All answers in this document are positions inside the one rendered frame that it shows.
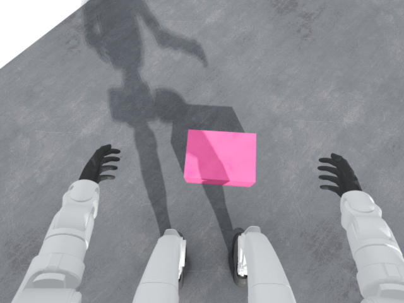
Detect robot right hand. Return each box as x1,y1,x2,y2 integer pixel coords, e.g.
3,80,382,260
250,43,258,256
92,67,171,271
318,153,362,197

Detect right robot thigh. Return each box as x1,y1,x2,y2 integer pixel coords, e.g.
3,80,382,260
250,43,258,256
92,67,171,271
238,232,296,303

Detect left robot forearm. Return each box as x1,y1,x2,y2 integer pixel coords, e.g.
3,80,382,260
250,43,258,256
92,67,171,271
11,179,100,303

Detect carton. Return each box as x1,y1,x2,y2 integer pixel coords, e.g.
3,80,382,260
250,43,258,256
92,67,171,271
184,129,256,187

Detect left robot upper arm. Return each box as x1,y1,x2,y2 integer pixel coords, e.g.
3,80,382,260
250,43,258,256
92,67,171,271
16,288,82,303

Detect robot right foot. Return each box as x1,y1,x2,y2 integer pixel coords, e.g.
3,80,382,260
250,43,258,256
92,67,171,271
232,232,248,287

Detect right robot forearm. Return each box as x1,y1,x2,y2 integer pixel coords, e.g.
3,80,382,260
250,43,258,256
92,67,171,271
340,191,404,300

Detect robot left hand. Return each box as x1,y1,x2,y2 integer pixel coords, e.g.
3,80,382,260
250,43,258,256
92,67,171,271
79,144,121,184

